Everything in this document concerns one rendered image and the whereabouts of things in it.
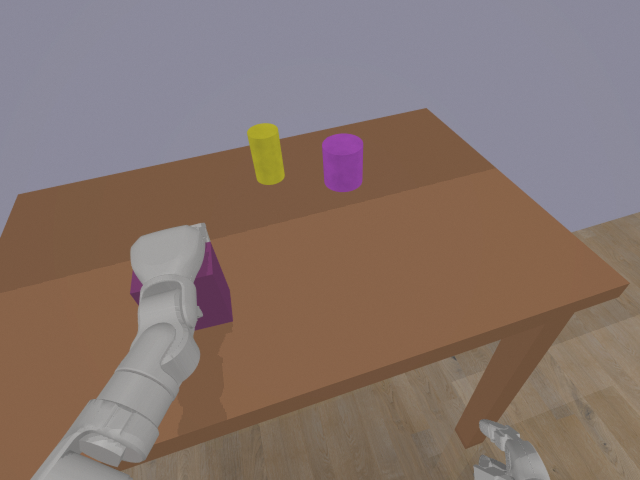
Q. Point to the sponge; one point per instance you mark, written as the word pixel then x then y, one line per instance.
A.
pixel 213 293

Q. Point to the right robot hand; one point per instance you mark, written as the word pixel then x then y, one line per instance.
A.
pixel 522 460

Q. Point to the left robot upper arm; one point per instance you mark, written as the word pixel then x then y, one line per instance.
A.
pixel 73 466

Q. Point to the left robot hand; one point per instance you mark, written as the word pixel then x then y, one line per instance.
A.
pixel 178 251

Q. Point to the table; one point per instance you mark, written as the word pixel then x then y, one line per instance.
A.
pixel 436 253

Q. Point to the left robot forearm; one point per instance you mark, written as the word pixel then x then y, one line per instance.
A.
pixel 122 422

